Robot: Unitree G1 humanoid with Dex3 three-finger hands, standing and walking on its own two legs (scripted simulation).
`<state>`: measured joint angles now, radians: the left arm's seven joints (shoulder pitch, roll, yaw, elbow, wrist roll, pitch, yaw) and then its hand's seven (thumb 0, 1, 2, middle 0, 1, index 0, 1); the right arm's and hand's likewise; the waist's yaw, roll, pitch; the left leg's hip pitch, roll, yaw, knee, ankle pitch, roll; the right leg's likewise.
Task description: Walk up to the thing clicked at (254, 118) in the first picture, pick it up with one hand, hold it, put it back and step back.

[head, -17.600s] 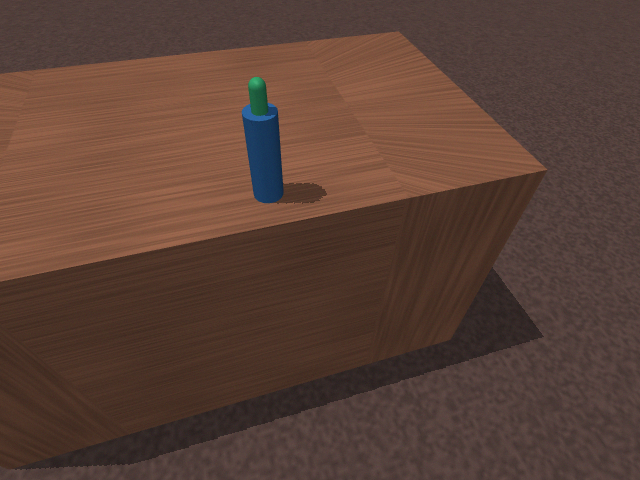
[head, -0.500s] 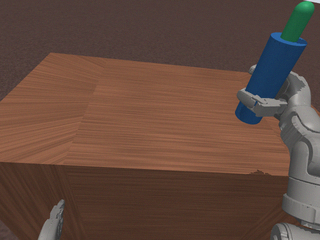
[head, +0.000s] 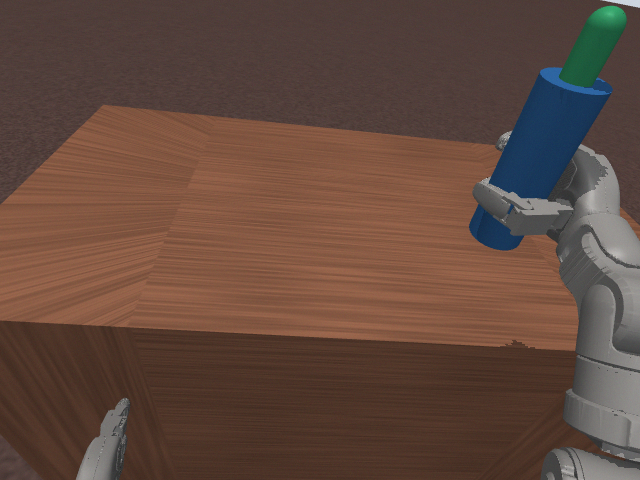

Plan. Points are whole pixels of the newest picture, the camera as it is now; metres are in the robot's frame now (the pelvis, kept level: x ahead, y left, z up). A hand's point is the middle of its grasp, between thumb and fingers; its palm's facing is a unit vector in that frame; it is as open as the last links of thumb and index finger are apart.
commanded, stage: hold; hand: right
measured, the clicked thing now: (541, 143) +0.33 -0.17 +0.33
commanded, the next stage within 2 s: crouch in 0.44 s
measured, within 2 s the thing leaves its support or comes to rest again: neither
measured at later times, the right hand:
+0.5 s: hand (515, 184) +0.34 -0.17 +0.28, palm faces +0.11 +0.99 -0.01, open 8.6 cm
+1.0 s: hand (491, 219) +0.38 -0.18 +0.21, palm faces +0.17 +0.99 +0.00, open 8.6 cm
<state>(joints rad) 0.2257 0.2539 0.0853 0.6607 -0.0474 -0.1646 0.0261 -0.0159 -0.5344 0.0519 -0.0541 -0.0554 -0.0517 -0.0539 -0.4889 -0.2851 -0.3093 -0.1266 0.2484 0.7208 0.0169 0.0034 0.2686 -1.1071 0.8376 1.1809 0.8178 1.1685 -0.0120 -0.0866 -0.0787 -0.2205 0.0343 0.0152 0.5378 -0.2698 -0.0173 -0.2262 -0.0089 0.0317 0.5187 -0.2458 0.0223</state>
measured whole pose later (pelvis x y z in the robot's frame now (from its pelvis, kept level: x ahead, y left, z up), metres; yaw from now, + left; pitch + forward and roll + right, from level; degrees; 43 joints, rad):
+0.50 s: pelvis +0.00 +0.00 +0.00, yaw +0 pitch -3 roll +0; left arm 0.23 0.25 0.09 0.66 -0.05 -0.16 0.02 -0.02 -0.54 0.05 -0.06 -0.06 -0.05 -0.05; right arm -0.51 -0.29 -0.31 -0.10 0.24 0.73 0.01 0.00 0.27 -1.11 0.84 1.18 0.82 1.17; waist -0.01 -0.09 -0.08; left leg -0.22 0.04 0.01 0.53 -0.26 -0.02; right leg -0.22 -0.01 0.03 0.52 -0.24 0.02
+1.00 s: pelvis -0.01 +0.00 +0.00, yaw +1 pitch -2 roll +0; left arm 0.23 0.23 0.07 0.67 -0.03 -0.20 0.04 -0.02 -0.53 0.06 -0.05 -0.05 -0.05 -0.05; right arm -0.51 -0.29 -0.31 0.16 0.20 0.54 0.01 0.00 0.28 -1.12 0.85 1.17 0.83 1.16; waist 0.01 -0.06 -0.04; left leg -0.26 0.03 0.01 0.55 -0.26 -0.01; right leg -0.26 -0.02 0.03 0.53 -0.24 0.03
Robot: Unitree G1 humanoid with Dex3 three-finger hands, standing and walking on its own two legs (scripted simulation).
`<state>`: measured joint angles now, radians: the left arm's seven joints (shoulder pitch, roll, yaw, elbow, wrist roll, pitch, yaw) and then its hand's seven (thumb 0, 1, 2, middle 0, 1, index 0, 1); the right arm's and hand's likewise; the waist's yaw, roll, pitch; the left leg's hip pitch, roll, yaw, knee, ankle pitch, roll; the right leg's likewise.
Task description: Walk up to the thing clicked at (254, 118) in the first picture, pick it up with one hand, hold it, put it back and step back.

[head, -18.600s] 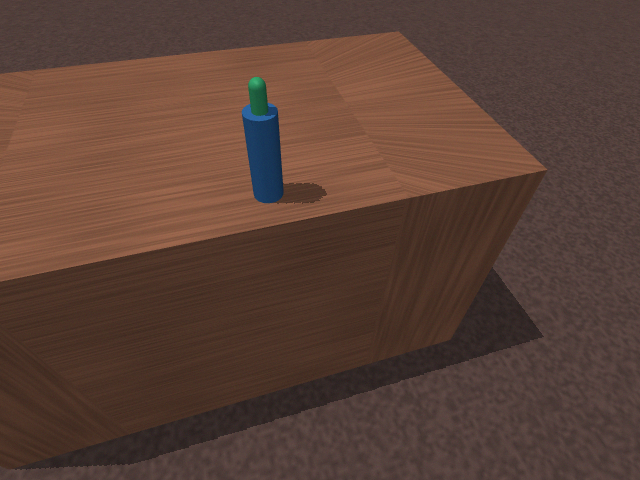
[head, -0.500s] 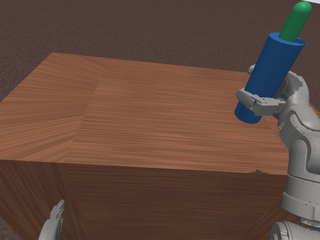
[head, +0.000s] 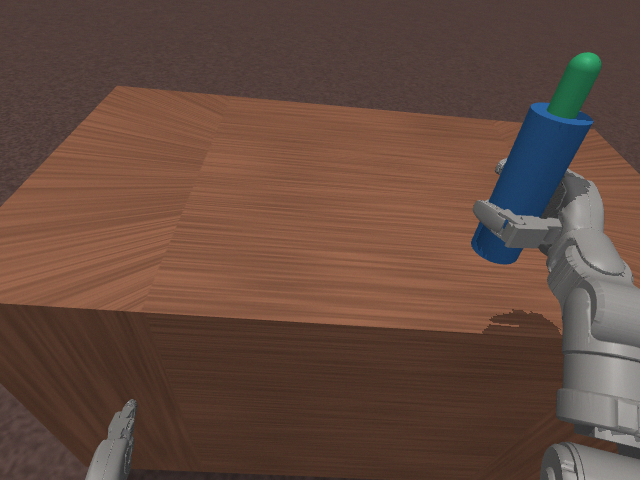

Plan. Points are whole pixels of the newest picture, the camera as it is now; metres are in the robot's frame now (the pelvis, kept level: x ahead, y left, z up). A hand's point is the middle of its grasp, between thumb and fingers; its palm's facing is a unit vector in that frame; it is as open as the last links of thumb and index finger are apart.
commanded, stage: crouch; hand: right
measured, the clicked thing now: (534, 167) +0.38 -0.19 +0.26
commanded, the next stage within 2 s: lower in 0.58 s
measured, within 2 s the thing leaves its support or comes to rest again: rests again in 1.98 s
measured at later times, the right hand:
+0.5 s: hand (499, 214) +0.42 -0.20 +0.17, palm faces +0.18 +0.98 -0.01, open 8.6 cm
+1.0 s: hand (483, 236) +0.43 -0.20 +0.12, palm faces +0.16 +0.99 +0.01, open 8.6 cm
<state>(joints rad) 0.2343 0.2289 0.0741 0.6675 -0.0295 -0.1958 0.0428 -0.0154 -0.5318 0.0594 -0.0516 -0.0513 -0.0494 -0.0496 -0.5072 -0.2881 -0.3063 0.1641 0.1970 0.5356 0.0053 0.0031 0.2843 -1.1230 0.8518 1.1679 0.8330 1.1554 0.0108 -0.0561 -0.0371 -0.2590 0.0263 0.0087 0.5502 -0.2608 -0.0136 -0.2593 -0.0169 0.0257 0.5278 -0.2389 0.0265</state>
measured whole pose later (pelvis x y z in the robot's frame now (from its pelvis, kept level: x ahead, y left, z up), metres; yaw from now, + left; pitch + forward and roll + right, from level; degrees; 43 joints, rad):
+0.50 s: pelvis +0.01 -0.01 +0.00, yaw +1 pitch +1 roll +0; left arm 0.23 0.21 0.08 0.67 -0.01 -0.21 0.05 -0.02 -0.53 0.06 -0.06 -0.05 -0.06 -0.05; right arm -0.54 -0.31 -0.30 0.48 0.16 0.17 0.03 0.00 0.28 -1.13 0.84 1.18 0.83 1.17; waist 0.03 -0.04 -0.04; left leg -0.32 0.02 -0.01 0.56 -0.27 -0.02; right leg -0.32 -0.02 0.01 0.56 -0.26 0.02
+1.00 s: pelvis +0.01 -0.01 +0.00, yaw +1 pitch +4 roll +0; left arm 0.23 0.22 0.08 0.60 -0.02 -0.14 0.05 -0.01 -0.53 0.06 -0.06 -0.05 -0.05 -0.05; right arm -0.54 -0.32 -0.31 0.68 0.16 -0.06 0.06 0.00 0.28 -1.14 0.84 1.18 0.82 1.17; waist 0.06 -0.01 -0.05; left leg -0.39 0.02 -0.01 0.59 -0.28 -0.02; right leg -0.39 -0.03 0.01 0.60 -0.28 0.02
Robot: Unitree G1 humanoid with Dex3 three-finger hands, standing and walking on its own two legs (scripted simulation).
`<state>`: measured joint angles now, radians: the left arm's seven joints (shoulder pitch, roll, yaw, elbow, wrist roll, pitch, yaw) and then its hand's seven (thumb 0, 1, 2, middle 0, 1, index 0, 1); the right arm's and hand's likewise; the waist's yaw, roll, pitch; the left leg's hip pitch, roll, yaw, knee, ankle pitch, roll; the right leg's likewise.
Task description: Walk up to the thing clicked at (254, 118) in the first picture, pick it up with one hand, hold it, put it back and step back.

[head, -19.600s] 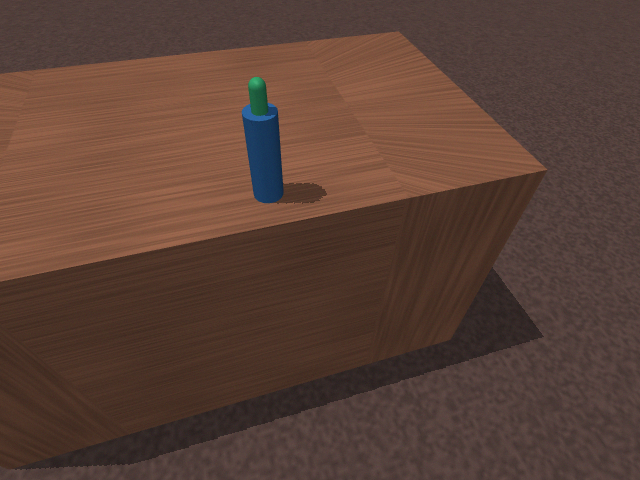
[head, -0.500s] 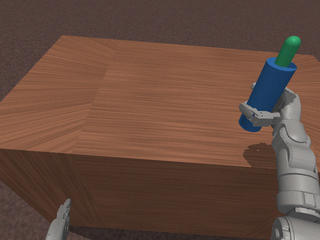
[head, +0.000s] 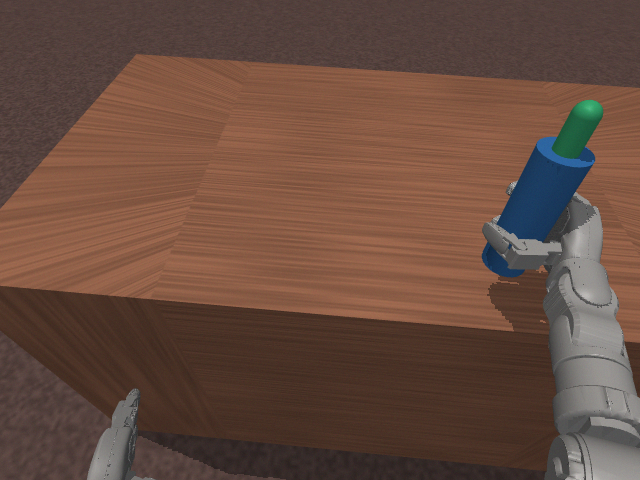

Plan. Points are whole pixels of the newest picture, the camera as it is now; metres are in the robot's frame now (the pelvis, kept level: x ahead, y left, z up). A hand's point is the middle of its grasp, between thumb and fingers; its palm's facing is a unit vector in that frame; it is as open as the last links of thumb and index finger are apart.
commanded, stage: lower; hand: right
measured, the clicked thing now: (540, 195) +0.42 -0.21 +0.17
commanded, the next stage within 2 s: loosen in 1.06 s
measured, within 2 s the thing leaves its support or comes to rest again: rests again in 0.98 s
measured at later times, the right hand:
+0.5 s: hand (508, 243) +0.42 -0.21 +0.08, palm faces +0.18 +0.98 +0.01, open 8.6 cm
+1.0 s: hand (502, 255) +0.42 -0.21 +0.06, palm faces +0.20 +0.98 +0.02, open 8.6 cm
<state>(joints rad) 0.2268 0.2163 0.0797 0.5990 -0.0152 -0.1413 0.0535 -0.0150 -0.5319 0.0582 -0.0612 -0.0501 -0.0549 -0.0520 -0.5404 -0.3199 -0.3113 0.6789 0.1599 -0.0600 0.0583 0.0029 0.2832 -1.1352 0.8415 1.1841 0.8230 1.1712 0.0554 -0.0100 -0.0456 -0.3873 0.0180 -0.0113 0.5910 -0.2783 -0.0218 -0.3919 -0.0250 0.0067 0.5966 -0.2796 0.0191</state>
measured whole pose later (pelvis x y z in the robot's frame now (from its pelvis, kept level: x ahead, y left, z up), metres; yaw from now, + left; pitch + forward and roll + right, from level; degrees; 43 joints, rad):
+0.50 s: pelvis +0.00 +0.00 -0.01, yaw +0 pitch +8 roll +1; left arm 0.24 0.21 0.07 0.53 -0.01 -0.10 0.06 -0.01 -0.54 0.06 -0.06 -0.05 -0.05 -0.05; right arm -0.54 -0.33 -0.32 0.80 0.15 -0.23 0.06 0.00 0.28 -1.14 0.83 1.19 0.82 1.18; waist 0.08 0.01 -0.07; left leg -0.50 0.01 -0.01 0.68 -0.31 -0.02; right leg -0.51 -0.03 0.01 0.70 -0.32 0.02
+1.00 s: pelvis -0.01 -0.01 -0.02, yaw +0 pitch +10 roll +1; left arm 0.29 0.21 0.08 0.41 0.01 -0.09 0.04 -0.01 -0.54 0.06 -0.06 -0.05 -0.05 -0.05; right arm -0.55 -0.32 -0.34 0.85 0.13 -0.31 0.05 0.00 0.28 -1.14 0.84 1.19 0.82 1.17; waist 0.10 0.01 -0.09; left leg -0.60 0.01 -0.01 0.76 -0.34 -0.03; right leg -0.62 -0.03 0.01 0.80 -0.36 0.01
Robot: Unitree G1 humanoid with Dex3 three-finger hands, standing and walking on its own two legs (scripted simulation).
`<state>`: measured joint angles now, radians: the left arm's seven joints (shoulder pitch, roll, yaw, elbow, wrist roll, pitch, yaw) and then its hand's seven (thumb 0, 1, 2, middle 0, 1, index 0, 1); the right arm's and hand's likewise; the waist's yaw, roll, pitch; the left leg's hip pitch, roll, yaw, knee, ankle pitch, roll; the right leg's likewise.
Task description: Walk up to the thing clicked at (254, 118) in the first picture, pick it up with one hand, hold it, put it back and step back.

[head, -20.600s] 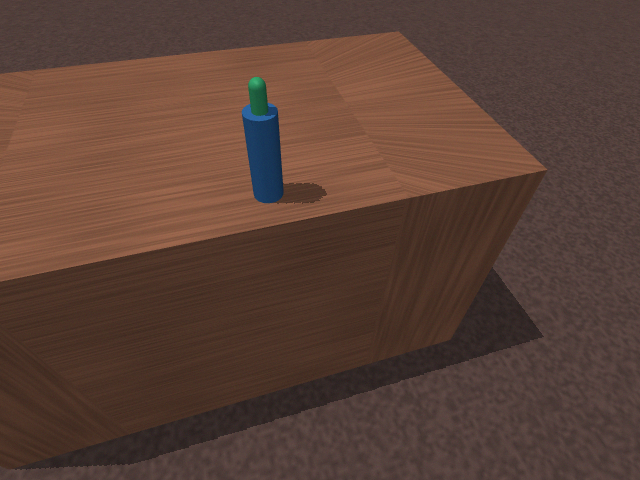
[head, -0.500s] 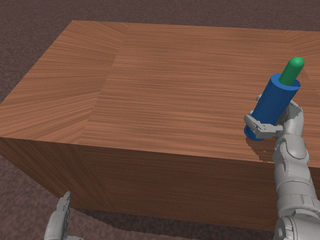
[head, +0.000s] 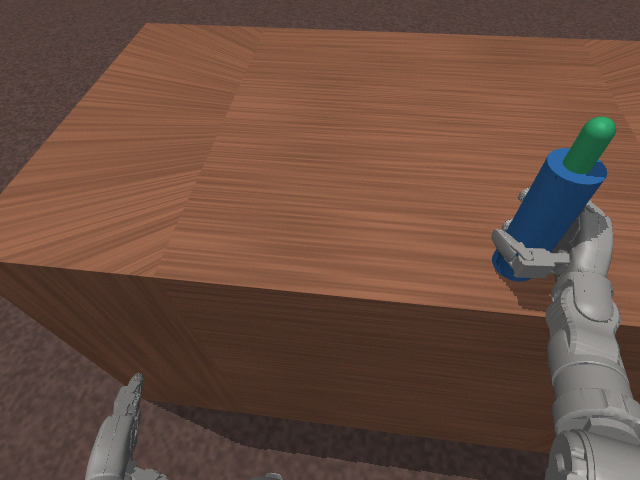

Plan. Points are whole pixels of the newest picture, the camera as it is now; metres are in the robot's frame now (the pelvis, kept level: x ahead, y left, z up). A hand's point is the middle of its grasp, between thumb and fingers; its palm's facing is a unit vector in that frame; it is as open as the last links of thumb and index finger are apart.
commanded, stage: lower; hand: right
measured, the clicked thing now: (550, 206) +0.43 -0.21 +0.13
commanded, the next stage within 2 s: loosen in 0.06 s
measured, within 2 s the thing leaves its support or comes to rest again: neither
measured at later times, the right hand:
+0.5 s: hand (529, 239) +0.42 -0.21 +0.07, palm faces +0.20 +0.98 +0.01, open 8.8 cm
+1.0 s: hand (547, 223) +0.43 -0.22 +0.10, palm faces +0.25 +0.97 +0.00, open 15.1 cm
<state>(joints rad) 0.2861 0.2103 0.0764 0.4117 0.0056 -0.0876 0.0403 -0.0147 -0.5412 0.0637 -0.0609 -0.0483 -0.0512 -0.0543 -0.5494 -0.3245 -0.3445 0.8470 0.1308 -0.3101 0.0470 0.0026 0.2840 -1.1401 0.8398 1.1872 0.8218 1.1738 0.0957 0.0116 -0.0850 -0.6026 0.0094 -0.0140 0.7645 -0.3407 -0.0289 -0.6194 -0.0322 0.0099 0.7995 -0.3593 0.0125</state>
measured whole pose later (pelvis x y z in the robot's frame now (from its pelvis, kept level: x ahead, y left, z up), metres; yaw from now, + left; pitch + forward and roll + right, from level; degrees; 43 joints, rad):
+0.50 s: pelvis +0.00 +0.00 -0.01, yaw +0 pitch +11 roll +1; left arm 0.32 0.22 0.09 0.34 0.00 -0.06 0.03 -0.01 -0.51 0.05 -0.07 -0.06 -0.07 -0.05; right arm -0.55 -0.32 -0.35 0.83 0.12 -0.31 0.05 0.00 0.21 -0.71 0.95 0.87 0.94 0.87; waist 0.09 0.01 -0.10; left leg -0.66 0.01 -0.01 0.83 -0.37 -0.03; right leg -0.68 -0.03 0.01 0.87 -0.38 0.01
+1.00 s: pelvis +0.00 +0.00 -0.01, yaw +0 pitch +10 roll +1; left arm 0.35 0.23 0.08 0.27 -0.01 -0.04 0.04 -0.02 -0.51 0.04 -0.06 -0.06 -0.06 -0.05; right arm -0.54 -0.34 -0.38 0.76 0.12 -0.26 0.04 -0.01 0.40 -0.21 0.37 0.29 0.36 0.30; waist 0.09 0.01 -0.10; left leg -0.62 0.01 -0.02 0.81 -0.37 -0.03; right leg -0.64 -0.03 0.01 0.85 -0.39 0.01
